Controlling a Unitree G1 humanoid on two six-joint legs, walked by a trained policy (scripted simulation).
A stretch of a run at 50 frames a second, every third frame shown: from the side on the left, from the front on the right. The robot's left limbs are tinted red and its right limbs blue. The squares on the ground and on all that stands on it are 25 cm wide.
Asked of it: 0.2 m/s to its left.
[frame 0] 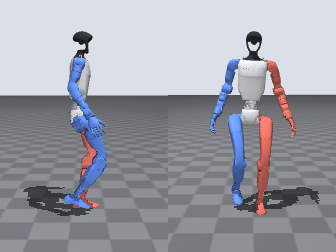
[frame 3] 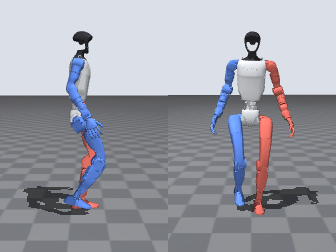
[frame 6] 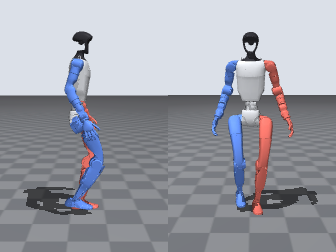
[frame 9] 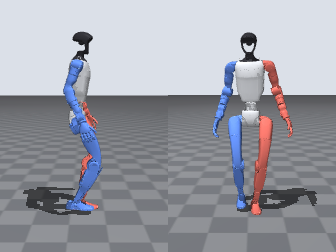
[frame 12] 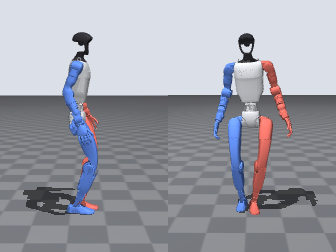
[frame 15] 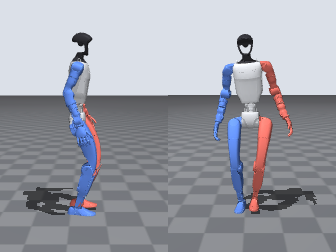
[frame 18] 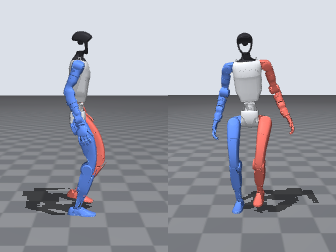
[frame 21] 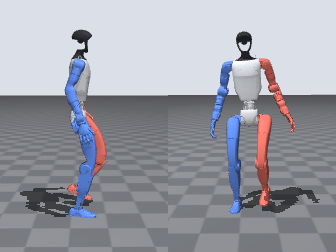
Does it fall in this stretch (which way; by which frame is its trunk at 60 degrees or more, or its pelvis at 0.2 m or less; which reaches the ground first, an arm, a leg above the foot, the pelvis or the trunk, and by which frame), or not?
no
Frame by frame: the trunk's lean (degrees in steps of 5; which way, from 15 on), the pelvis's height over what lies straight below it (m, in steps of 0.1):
0: 5, 0.8
3: 5, 0.8
6: 5, 0.8
9: 5, 0.8
12: 5, 0.8
15: 5, 0.8
18: 5, 0.8
21: 5, 0.8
